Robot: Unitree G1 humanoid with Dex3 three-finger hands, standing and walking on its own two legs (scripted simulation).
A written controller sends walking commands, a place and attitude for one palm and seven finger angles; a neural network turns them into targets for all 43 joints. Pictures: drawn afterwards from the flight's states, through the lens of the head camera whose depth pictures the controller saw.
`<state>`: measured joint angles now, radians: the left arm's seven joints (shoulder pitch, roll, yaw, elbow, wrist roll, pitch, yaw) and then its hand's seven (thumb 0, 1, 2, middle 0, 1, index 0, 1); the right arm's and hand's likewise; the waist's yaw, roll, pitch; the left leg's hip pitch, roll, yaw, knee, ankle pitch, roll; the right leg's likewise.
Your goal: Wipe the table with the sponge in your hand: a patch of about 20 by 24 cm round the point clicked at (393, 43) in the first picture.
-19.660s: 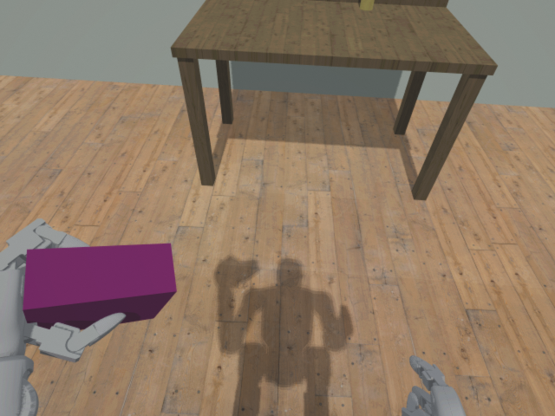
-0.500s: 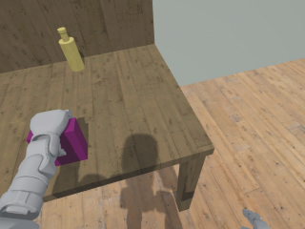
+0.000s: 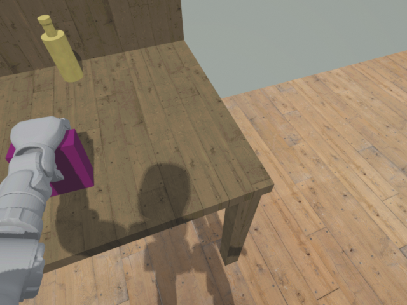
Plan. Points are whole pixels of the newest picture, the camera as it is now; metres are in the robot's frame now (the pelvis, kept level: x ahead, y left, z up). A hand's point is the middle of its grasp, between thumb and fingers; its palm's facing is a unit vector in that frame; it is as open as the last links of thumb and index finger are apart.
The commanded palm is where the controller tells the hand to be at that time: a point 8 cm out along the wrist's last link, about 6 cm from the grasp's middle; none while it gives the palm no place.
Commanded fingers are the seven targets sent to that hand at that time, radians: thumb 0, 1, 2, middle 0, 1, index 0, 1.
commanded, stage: wipe forward along the first lane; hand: left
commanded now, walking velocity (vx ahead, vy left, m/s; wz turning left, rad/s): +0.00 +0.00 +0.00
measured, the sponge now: (59, 171) +0.39 +0.34 +0.01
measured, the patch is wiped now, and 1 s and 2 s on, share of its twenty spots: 0.55 0.60 0.65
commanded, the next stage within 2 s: slide across to the middle lane in 0.44 s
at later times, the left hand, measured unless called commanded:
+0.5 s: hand (52, 138) +0.44 +0.35 +0.06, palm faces -0.17 +0.03 -0.99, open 9.9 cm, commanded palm +0.44 +0.34 +0.09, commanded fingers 0.00 0.10 1.30 -1.20 -1.60 -1.20 -1.60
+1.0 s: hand (64, 127) +0.47 +0.33 +0.07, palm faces -0.13 +0.04 -0.99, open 9.9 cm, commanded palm +0.46 +0.29 +0.12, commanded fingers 0.00 0.10 1.30 -1.20 -1.60 -1.20 -1.60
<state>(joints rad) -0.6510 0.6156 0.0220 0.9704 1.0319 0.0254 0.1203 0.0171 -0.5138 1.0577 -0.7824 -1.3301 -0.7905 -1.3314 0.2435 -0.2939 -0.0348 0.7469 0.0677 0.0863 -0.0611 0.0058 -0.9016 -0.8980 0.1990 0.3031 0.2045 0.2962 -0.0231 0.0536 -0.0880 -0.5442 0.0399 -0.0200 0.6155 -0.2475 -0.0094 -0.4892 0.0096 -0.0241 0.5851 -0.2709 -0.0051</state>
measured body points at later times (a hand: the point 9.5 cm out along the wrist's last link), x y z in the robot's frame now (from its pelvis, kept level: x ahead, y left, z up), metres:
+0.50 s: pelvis +0.01 +0.01 +0.00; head +0.08 +0.01 +0.44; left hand +0.45 +0.35 +0.12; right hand +0.07 -0.26 -0.13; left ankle +0.03 +0.13 -0.73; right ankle +0.01 -0.12 -0.73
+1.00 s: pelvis +0.03 +0.02 +0.00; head +0.09 +0.02 +0.45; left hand +0.47 +0.32 +0.13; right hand +0.10 -0.25 -0.13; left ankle +0.03 +0.13 -0.73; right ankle +0.01 -0.12 -0.73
